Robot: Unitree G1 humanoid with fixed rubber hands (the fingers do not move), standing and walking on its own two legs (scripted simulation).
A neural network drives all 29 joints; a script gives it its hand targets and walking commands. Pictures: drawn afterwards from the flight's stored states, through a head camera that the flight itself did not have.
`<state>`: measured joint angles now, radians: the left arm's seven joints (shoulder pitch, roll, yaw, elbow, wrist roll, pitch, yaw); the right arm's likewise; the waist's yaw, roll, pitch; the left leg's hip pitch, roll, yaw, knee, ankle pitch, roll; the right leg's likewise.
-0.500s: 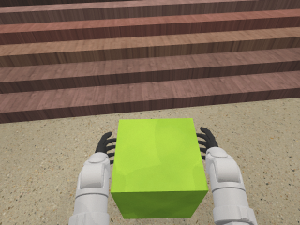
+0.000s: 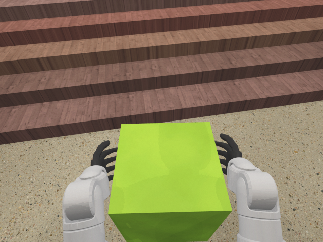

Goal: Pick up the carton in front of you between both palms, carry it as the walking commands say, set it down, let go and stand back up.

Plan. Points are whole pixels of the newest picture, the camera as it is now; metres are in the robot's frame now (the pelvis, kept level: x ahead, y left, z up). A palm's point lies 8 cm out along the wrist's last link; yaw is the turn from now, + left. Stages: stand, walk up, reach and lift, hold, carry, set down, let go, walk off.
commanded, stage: carry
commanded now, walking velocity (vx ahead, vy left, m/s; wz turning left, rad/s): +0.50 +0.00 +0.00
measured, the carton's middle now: (166, 185) +0.26 +0.01 +0.01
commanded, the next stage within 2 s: none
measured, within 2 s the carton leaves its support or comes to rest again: neither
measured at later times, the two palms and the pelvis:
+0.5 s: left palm (131, 90) +0.55 +0.11 +0.08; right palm (220, 82) +0.58 -0.19 +0.08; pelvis +0.30 -0.06 +0.01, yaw +3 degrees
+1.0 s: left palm (131, 30) +0.93 +0.13 +0.13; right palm (199, 26) +0.92 -0.16 +0.14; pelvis +0.63 +0.00 +0.01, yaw -1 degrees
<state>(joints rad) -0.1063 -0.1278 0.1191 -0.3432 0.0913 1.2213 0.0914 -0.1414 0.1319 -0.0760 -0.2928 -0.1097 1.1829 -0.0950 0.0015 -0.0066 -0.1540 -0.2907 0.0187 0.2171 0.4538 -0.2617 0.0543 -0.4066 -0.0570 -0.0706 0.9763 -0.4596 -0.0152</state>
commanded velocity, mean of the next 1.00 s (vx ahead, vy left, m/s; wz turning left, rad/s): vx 0.50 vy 0.00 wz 0.00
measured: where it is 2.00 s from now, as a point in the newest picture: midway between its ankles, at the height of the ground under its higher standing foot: (161, 108)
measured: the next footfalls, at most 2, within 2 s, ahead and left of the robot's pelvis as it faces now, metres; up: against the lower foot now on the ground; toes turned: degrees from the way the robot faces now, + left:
right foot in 0.24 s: +0.31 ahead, -0.13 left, +0.00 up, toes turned -12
left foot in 0.72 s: +0.64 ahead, +0.07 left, +0.00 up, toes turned +13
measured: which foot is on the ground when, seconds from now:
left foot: down 0.00-0.26, up 0.28-0.70, down 0.72-1.00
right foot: up 0.00-0.22, down 0.24-0.76, up 0.78-1.00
